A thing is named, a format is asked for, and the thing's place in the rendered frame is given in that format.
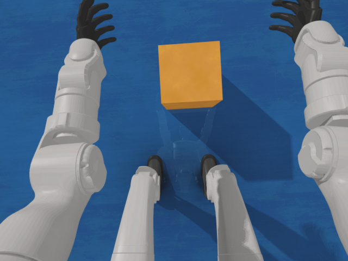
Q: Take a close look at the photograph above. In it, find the robot left hand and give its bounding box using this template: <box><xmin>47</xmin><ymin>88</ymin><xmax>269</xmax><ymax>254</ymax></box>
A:
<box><xmin>76</xmin><ymin>0</ymin><xmax>116</xmax><ymax>50</ymax></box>

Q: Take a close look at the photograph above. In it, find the robot left upper arm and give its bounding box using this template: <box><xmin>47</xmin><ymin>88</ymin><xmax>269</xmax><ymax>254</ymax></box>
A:
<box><xmin>0</xmin><ymin>142</ymin><xmax>107</xmax><ymax>261</ymax></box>

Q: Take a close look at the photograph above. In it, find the left robot forearm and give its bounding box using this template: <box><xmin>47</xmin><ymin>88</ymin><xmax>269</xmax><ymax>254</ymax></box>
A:
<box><xmin>29</xmin><ymin>38</ymin><xmax>107</xmax><ymax>189</ymax></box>

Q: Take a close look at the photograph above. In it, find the right robot shin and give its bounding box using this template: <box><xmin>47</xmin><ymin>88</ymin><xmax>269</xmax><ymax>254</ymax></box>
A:
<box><xmin>207</xmin><ymin>164</ymin><xmax>237</xmax><ymax>181</ymax></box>

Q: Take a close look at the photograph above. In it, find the left robot shin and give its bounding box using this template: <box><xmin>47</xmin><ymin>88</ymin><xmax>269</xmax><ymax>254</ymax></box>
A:
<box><xmin>131</xmin><ymin>166</ymin><xmax>158</xmax><ymax>182</ymax></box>

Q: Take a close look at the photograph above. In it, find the right robot forearm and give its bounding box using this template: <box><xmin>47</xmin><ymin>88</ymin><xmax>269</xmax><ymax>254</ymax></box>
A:
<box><xmin>294</xmin><ymin>21</ymin><xmax>348</xmax><ymax>130</ymax></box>

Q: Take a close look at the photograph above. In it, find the robot shin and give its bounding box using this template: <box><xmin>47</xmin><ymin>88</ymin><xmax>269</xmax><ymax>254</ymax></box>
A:
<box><xmin>207</xmin><ymin>164</ymin><xmax>237</xmax><ymax>181</ymax></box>
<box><xmin>131</xmin><ymin>166</ymin><xmax>158</xmax><ymax>182</ymax></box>

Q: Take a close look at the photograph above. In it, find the carton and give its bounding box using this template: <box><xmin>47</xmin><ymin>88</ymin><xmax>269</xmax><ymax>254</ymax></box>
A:
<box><xmin>158</xmin><ymin>41</ymin><xmax>223</xmax><ymax>110</ymax></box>

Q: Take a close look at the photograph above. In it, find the robot right upper arm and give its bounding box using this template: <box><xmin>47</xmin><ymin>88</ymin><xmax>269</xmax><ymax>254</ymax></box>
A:
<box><xmin>298</xmin><ymin>126</ymin><xmax>348</xmax><ymax>255</ymax></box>

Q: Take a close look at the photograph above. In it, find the robot right hand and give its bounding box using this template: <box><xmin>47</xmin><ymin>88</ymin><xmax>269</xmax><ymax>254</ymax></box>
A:
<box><xmin>269</xmin><ymin>0</ymin><xmax>322</xmax><ymax>43</ymax></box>

